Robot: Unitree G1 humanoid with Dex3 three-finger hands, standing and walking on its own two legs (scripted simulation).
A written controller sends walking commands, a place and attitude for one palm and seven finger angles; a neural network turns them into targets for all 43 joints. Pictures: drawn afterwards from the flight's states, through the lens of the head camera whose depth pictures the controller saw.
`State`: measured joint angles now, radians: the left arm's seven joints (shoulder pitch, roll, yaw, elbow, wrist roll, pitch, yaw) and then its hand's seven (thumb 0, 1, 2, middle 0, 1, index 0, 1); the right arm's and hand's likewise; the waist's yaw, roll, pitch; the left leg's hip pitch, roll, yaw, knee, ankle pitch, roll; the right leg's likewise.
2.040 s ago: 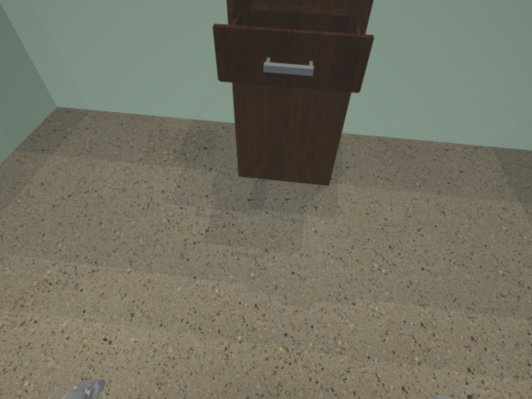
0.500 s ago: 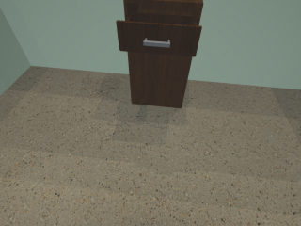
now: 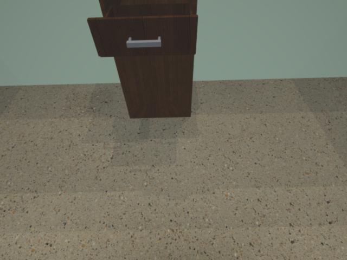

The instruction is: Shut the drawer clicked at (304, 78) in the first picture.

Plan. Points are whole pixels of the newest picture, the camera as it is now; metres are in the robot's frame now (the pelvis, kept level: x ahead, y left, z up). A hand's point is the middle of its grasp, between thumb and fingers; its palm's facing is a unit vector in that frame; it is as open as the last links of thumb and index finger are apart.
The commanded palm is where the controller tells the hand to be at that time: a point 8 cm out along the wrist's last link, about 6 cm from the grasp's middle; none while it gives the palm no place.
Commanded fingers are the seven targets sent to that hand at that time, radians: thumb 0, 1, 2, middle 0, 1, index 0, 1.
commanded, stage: walk to a spot facing it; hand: left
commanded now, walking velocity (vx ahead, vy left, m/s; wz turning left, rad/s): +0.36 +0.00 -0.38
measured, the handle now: (144, 41) +0.90 +0.20 +0.05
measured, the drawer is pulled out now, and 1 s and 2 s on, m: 0.29 0.29 0.29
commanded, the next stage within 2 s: turn to face it in 0.66 s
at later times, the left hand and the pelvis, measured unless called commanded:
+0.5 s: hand (101, 244) +0.18 +0.23 -0.18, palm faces -0.10 -0.98 -0.18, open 7.4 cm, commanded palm none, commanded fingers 0.00 0.90 0.90 -0.20 -0.30 -0.20 -0.30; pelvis +0.20 +0.04 +0.00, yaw -14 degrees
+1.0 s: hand (163, 144) +0.51 +0.09 -0.14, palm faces -0.40 -0.89 -0.20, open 7.3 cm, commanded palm none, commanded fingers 0.00 0.90 0.90 -0.20 -0.30 -0.20 -0.30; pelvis +0.31 -0.01 +0.01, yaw -21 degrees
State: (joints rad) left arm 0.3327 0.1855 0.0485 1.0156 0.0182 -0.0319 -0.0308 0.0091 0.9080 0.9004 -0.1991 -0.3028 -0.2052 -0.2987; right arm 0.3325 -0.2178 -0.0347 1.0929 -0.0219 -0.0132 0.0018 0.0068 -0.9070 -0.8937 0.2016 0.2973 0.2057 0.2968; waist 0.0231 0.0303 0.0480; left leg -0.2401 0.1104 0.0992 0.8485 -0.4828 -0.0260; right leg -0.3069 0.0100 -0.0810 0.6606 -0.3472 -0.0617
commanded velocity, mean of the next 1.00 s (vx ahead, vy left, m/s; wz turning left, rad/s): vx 0.15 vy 0.00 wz -0.19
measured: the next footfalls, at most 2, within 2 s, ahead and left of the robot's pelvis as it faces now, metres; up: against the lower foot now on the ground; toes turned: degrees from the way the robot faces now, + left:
left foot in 0.42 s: +0.34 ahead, +0.13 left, +0.00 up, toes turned -4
right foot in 0.82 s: +0.36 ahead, -0.14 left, +0.00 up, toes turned -31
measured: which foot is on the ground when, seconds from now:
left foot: up 0.00-0.40, down 0.42-0.82, up 0.84-1.00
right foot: down 0.00-0.40, up 0.42-0.80, down 0.82-1.00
